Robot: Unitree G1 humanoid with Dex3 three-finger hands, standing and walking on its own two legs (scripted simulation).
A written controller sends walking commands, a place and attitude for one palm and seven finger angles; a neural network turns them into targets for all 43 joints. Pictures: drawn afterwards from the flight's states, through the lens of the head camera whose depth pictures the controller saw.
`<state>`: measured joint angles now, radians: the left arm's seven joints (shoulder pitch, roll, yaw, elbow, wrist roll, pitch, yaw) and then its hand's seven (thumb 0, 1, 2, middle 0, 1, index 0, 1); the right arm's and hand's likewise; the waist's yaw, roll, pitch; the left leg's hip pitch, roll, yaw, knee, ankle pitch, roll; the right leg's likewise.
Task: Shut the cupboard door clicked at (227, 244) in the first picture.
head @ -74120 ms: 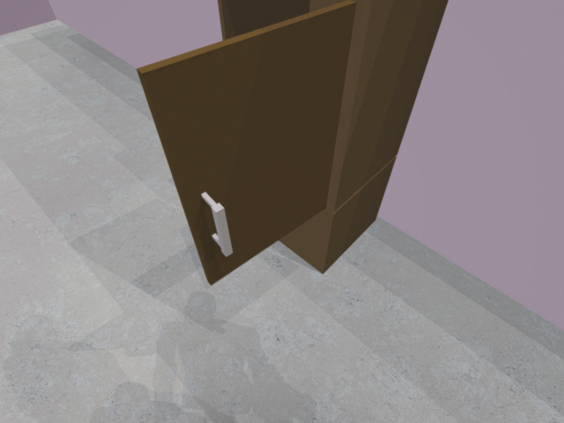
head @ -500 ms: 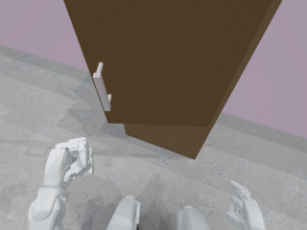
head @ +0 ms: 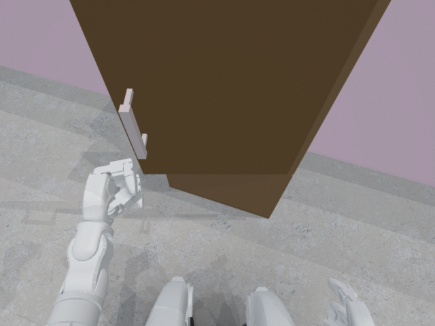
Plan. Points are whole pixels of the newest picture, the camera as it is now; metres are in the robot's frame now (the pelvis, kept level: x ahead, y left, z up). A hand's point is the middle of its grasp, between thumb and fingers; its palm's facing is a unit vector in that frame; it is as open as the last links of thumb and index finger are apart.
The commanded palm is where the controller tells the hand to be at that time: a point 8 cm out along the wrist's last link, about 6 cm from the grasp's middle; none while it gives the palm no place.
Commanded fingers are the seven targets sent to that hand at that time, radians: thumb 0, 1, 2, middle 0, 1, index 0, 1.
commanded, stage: bring the fist close to the handle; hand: left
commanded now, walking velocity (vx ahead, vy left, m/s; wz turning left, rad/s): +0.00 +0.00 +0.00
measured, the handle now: (136, 126) +0.49 +0.19 +0.03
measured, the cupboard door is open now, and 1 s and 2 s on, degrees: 19 19 7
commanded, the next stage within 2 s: push the door shut along its arc in 0.64 s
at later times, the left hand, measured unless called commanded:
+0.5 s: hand (152, 170) +0.39 +0.14 +0.03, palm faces +0.05 -1.00 -0.04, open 3.1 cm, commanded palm +0.36 +0.20 +0.03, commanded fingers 0.00 0.90 0.90 -1.30 -1.50 -1.30 -1.50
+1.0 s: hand (152, 157) +0.41 +0.15 +0.03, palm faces -0.02 -1.00 -0.04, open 3.1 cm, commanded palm +0.40 +0.20 +0.03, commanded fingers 0.00 0.90 0.90 -1.30 -1.50 -1.30 -1.50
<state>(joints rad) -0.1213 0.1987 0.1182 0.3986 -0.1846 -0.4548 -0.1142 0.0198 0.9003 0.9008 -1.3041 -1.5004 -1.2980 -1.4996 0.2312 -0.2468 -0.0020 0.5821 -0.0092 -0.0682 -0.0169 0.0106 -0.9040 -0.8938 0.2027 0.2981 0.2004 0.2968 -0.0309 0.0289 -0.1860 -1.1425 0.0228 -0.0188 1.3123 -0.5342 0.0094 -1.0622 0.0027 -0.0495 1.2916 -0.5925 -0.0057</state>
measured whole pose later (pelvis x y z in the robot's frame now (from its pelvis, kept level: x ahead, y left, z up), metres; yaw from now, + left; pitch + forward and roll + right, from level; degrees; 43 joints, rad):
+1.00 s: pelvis +0.00 -0.01 +0.00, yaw +0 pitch +23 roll -2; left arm -0.51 0.26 0.20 0.83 -0.15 -0.54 -0.15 0.02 0.90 0.90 -1.31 -1.50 -1.30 -1.50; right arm 0.22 -0.25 0.00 0.63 -0.01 -0.01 -0.01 0.01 -0.91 -0.89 0.20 0.30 0.20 0.30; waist -0.07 0.03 -0.18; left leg -1.20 0.03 -0.02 1.32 -0.52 0.00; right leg -1.13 0.01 -0.05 1.31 -0.59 -0.02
